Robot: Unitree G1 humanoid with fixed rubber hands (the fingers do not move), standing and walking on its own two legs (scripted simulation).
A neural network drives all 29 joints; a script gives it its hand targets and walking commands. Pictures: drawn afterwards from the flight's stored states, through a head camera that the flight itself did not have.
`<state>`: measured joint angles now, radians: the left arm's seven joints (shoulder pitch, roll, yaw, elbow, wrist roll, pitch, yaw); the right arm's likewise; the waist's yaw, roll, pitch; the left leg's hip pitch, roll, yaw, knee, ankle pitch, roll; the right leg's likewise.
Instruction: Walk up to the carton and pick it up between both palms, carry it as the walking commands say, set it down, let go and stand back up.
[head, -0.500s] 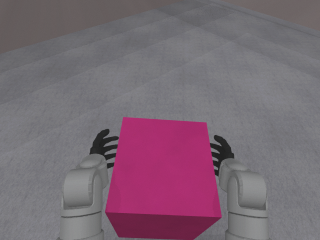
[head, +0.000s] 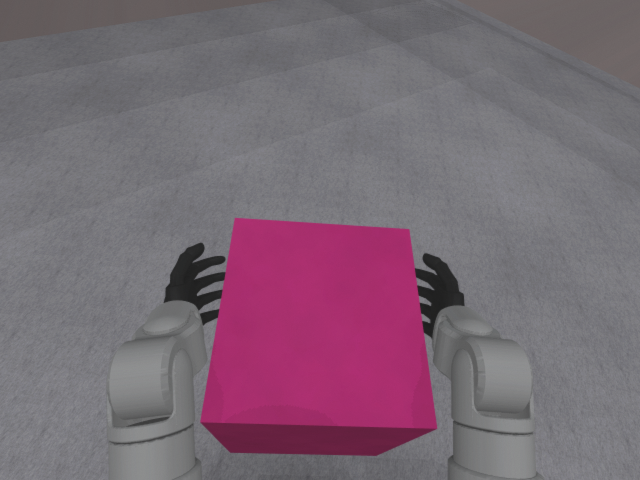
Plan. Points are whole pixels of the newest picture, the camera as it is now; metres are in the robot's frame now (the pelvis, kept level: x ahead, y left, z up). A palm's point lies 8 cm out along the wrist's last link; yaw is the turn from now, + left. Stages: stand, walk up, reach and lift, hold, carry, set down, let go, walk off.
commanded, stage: carry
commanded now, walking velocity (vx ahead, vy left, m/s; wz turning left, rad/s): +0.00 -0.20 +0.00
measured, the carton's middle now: (312, 349) +0.28 +0.02 +0.01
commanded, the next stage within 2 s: none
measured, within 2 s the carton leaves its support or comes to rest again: neither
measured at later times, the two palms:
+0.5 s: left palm (295, 390) +0.21 +0.04 +0.06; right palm (565, 399) +0.21 -0.25 +0.07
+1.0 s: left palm (449, 456) +0.15 -0.10 +0.08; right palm out of the picture +0.13 -0.39 +0.06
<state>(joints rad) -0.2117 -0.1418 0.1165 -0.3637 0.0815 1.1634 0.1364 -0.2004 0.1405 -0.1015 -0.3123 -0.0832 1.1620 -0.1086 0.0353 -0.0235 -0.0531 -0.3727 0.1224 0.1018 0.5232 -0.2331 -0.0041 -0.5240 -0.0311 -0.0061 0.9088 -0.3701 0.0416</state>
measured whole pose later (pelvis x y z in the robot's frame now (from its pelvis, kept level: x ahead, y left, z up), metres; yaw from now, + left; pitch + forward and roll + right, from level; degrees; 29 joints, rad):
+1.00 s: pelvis -0.13 -0.23 -0.01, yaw +0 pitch +4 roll +1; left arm -0.19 -0.14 0.10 -0.28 0.09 1.16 0.11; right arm -0.16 0.13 -0.10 -0.33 -0.07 1.22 -0.15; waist -0.03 0.06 -0.06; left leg -0.48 0.06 0.06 0.91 -0.49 -0.06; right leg -0.37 -0.03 -0.06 0.56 -0.26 -0.01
